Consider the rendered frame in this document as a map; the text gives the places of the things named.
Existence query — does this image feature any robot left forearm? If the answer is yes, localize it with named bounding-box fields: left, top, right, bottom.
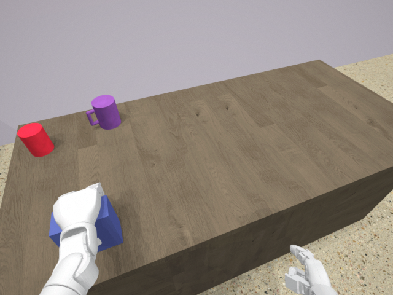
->
left=40, top=222, right=99, bottom=295

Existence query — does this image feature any left robot hand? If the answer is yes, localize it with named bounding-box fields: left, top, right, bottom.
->
left=53, top=183, right=104, bottom=246

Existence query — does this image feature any sponge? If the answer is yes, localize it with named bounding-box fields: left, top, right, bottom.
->
left=49, top=195, right=123, bottom=252

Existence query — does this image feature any right robot hand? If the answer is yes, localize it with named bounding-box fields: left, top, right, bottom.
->
left=285, top=245, right=332, bottom=295

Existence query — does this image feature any table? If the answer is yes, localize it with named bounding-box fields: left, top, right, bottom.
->
left=0, top=60, right=393, bottom=295

